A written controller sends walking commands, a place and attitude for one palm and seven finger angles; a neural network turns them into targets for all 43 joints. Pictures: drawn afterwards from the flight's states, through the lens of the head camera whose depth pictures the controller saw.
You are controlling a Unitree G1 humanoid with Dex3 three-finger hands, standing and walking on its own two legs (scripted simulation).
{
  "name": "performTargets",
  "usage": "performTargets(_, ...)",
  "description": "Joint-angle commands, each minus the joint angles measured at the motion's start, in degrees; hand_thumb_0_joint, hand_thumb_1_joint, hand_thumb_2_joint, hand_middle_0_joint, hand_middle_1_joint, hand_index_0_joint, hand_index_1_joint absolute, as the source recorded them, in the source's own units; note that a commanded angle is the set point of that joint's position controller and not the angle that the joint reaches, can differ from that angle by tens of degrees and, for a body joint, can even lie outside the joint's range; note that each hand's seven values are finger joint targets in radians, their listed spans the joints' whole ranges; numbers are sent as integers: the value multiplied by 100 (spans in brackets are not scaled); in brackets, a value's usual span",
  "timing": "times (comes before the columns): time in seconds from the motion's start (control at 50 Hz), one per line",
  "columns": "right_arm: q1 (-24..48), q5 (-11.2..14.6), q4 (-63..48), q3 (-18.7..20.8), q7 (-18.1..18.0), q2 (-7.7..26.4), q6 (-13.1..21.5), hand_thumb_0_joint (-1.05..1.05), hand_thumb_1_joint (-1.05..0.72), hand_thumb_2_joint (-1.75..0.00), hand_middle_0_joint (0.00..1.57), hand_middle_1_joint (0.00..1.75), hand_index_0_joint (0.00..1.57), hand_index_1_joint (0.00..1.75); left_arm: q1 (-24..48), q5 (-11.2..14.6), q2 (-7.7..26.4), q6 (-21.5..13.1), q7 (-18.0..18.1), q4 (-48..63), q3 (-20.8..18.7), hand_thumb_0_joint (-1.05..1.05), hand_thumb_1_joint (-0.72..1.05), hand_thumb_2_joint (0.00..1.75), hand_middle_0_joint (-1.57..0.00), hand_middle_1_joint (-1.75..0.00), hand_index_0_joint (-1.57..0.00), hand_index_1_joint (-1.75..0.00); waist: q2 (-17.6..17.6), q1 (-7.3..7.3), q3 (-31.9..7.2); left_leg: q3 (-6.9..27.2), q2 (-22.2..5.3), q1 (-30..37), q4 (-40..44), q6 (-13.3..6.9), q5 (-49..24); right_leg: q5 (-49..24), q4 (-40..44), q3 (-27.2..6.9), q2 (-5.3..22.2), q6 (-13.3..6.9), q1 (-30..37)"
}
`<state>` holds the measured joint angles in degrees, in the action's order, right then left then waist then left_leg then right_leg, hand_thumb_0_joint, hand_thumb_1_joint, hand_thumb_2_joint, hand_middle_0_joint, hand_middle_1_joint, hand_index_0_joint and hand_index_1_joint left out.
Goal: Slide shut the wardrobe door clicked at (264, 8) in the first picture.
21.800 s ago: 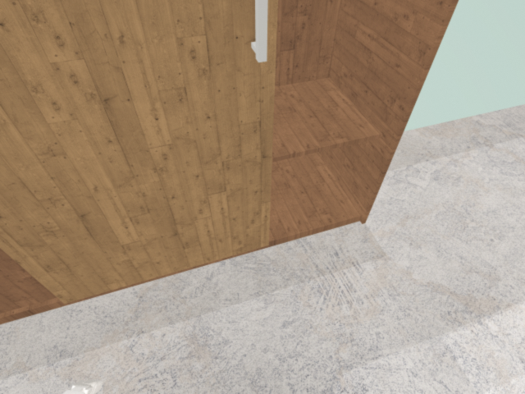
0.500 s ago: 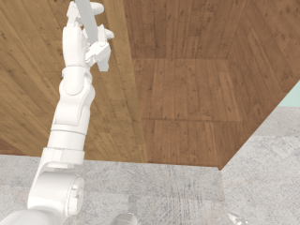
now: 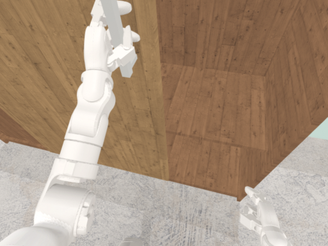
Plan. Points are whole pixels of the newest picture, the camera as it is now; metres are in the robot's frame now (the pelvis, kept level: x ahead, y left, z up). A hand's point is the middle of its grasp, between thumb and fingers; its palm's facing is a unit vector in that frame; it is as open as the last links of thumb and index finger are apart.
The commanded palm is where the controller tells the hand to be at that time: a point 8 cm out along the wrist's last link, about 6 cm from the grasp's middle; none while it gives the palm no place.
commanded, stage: step sideways, sliding the door along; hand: left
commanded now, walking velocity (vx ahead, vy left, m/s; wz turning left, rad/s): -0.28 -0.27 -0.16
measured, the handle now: (120, 22) +0.47 +0.16 +0.27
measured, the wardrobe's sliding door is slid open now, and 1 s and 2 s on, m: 0.41 0.18 0.18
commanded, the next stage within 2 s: stop walking and hold the door there in 0.82 s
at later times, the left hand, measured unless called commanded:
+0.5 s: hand (200, 61) +0.40 -0.01 +0.24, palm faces -0.17 -0.98 -0.11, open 6.4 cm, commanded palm +0.40 +0.04 +0.24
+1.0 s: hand (243, 67) +0.39 -0.08 +0.24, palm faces -0.35 -0.92 -0.16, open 6.7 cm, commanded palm +0.39 -0.03 +0.24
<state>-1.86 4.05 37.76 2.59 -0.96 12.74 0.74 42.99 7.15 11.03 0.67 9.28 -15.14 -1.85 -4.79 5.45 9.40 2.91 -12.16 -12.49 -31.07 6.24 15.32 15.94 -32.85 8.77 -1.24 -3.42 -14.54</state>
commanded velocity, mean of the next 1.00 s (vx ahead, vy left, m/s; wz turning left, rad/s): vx -0.06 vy -0.26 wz -0.10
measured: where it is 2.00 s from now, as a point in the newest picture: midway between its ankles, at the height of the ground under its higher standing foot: outside the picture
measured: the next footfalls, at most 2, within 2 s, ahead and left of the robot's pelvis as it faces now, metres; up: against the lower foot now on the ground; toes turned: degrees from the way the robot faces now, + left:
none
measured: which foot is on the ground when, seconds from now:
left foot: down 0.00-1.00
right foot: down 0.00-1.00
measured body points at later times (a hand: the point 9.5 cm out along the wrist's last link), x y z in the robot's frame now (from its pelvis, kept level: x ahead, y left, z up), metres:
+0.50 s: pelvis +0.03 -0.03 +0.00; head +0.09 -0.06 +0.44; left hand +0.41 +0.05 +0.24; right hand +0.21 -0.26 -0.12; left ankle +0.01 +0.22 -0.71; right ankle +0.03 -0.08 -0.73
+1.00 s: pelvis -0.01 -0.02 +0.00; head +0.03 -0.06 +0.44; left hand +0.40 -0.03 +0.25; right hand +0.14 -0.26 -0.13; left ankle +0.00 +0.23 -0.72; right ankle +0.03 -0.08 -0.73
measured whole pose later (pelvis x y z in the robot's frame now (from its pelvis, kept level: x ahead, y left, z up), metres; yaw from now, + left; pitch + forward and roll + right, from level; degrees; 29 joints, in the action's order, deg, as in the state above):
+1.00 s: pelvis -0.01 -0.02 +0.00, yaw -5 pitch -2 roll +1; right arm -4.0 2.6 40.0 3.5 -0.1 10.0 -2.9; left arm 44.9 5.2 4.2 -4.7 3.4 -17.9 7.1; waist -3.6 -2.3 7.3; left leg -2.6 -13.6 -12.8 -32.1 2.7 14.5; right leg 15.9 -36.2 4.4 -3.0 -5.6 -18.8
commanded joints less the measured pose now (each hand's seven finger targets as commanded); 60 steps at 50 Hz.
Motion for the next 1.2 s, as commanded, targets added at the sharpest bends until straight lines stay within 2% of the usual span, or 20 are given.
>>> performTargets(0.0, 315, 70, -835, 188, 44, 447, 170, 0, -90, -90, 20, 30, 20, 30, 2758, -148, -684, -931, -634, 2667, 1531, 0, 90, 90, -45, -140, -45, -140, 541, -727, -3211, -297, -107, 1213, -502, -588, -3537, -3633, 434, -923, 724, 223, 1229)
performTargets(0.06, 487, 72, -917, 172, 62, 346, 136, 0, -90, -90, 20, 30, 20, 30, 2616, -186, -678, -1017, -675, 2980, 1618, 0, 90, 90, -45, -140, -45, -140, 896, -674, -3115, -388, 91, 631, -609, -575, -1838, -4085, 503, -1185, 971, 151, 1467)
performTargets(0.14, 505, 37, -994, 174, 117, 431, 81, 0, -90, -90, 20, 30, 20, 30, 2325, -187, -881, -1089, -686, 3278, 1871, 0, 90, 90, -45, -140, -45, -140, 376, -701, -3116, -279, -316, 1225, -250, -696, -3187, -3148, 398, -1035, 771, 286, 883)
performTargets(0.2, 407, 4, -992, 229, 162, 517, 13, 0, -90, -90, 20, 30, 20, 30, 1938, -226, -677, -1112, -675, 3302, 1684, 0, 90, 90, -45, -140, -45, -140, 195, -710, -3143, -291, -501, 1342, -213, -686, -3693, -2954, 324, -949, 684, 297, 815)
performTargets(0.24, 426, -10, -1032, 208, 177, 462, -37, 0, -90, -90, 20, 30, 20, 30, 1861, -264, -479, -1150, -709, 3452, 1513, 0, 90, 90, -45, -140, -45, -140, 387, -744, -3140, -415, -438, 1205, -412, -652, -3488, -3255, 417, -984, 719, 280, 943)
performTargets(0.36, 488, -85, -990, 183, 81, 275, -108, 0, -90, -90, 20, 30, 20, 30, 1494, -278, 228, -1308, -685, 3380, 774, 0, 90, 90, -45, -140, -45, -140, 1050, -690, -2970, -661, -56, 345, -561, -506, -1072, -4792, 338, -1456, 1142, 87, 1464)
performTargets(0.4, 432, -136, -927, 186, 33, 273, -122, 0, -90, -90, 20, 30, 20, 30, 1301, -270, 469, -1322, -646, 3282, 460, 0, 90, 90, -45, -140, -45, -140, 1003, -669, -2945, -633, -103, 414, -260, -517, -1174, -4789, 242, -1415, 1126, 85, 1481)
performTargets(0.46, 526, -170, -965, 172, 6, 251, -91, 0, -90, -90, 20, 30, 20, 30, 1473, -297, 275, -1417, -757, 3439, 660, 0, 90, 90, -45, -140, -45, -140, 982, -704, -3154, -666, -143, 628, -278, -519, -1779, -5097, 147, -1342, 1000, 142, 1551)
performTargets(0.52, 514, -181, -960, 197, 29, 272, -72, 0, -90, -90, 20, 30, 20, 30, 1522, -324, 192, -1416, -808, 3379, 737, 0, 90, 90, -45, -140, -45, -140, 684, -729, -3228, -665, -254, 965, -237, -546, -2588, -4637, 150, -1208, 841, 176, 1347)
performTargets(0.62, 499, -144, -893, 225, 71, 273, -90, 0, -90, -90, 20, 30, 20, 30, 1893, -331, 76, -1352, -825, 3044, 861, 0, 90, 90, -45, -140, -45, -140, 554, -779, -3219, -635, -214, 1068, -212, -552, -2671, -3616, 292, -1107, 707, 181, 1105)
performTargets(0.76, 454, -104, -734, 242, 106, 265, -114, 0, -90, -90, 20, 30, 20, 30, 2691, -315, -182, -1215, -833, 2332, 1019, 0, 90, 90, -45, -140, -45, -140, 715, -835, -3135, -601, -142, 1049, -266, -596, -1914, -1945, 556, -1141, 575, 211, 610)
performTargets(0.8, 430, -114, -668, 243, 94, 302, -98, 0, -90, -90, 20, 30, 20, 30, 2807, -280, -256, -1166, -809, 2055, 1032, 0, 90, 90, -45, -140, -45, -140, 549, -823, -3022, -547, -175, 1102, -100, -629, -1607, -1535, 490, -1124, 527, 206, 316)
performTargets(0.9, 351, -120, -612, 242, 65, 259, -53, 0, -90, -90, 20, 30, 20, 30, 3299, -267, -385, -1125, -818, 1718, 1042, 0, 90, 90, -45, -140, -45, -140, 830, -822, -3195, -622, -43, 1096, -297, -613, -1907, -2175, 413, -1106, 554, 137, 571)
performTargets(0.92, 277, -134, -593, 257, 67, 238, -81, 0, -90, -90, 20, 30, 20, 30, 2469, -307, -489, -1071, -825, 942, 988, 0, 90, 90, -45, -140, -45, -140, 941, -763, -3125, -667, 65, 939, -351, -607, -1793, -2241, 472, -1174, 594, 122, 667)
performTargets(0.96, 345, -159, -609, 228, 24, 174, -76, 0, -90, -90, 20, 30, 20, 30, 2640, -305, -277, -1129, -846, 1054, 779, 0, 90, 90, -45, -140, -45, -140, 1479, -675, -2978, -749, 431, 406, -466, -583, -206, -1968, 807, -1635, 804, 148, 823)
performTargets(0.98, 304, -165, -514, 200, -15, 216, -46, 0, -90, -90, 20, 30, 20, 30, 2615, -261, -248, -1136, -815, 992, 755, 0, 90, 90, -45, -140, -45, -140, 1461, -668, -2860, -658, 533, 414, -307, -591, 120, -1607, 930, -1660, 872, 67, 695)
performTargets(1.04, 336, -237, -464, 121, -96, 167, 122, 0, -90, -90, 20, 30, 20, 30, 2834, -276, -320, -1186, -829, 977, 732, 0, 90, 90, -45, -140, -45, -140, 1583, -645, -3014, -539, 508, 600, 42, -658, -574, -1822, 823, -1711, 796, 227, 826)
performTargets(1.1, 289, -246, -371, 142, -126, 236, 236, 0, -90, -90, 20, 30, 20, 30, 2605, -249, -164, -1202, -834, 747, 563, 0, 90, 90, -45, -140, -45, -140, 1153, -594, -3089, -539, 395, 786, 150, -686, -1192, -2160, 670, -1530, 720, 375, 933)
performTargets(1.16, 273, -234, -382, 118, -132, 217, 300, 0, -90, -90, 20, 30, 20, 30, 2699, -270, -186, -1230, -865, 661, 540, 0, 90, 90, -45, -140, -45, -140, 1448, -564, -3061, -544, 543, 489, 97, -661, -776, -2095, 852, -1674, 814, 400, 1136)
performTargets(1.18, 242, -218, -329, 119, -156, 268, 317, 0, -90, -90, 20, 30, 20, 30, 2673, -226, -123, -1231, -869, 641, 540, 0, 90, 90, -45, -140, -45, -140, 1322, -562, -2961, -511, 576, 554, 251, -667, -689, -1822, 886, -1648, 834, 327, 1050)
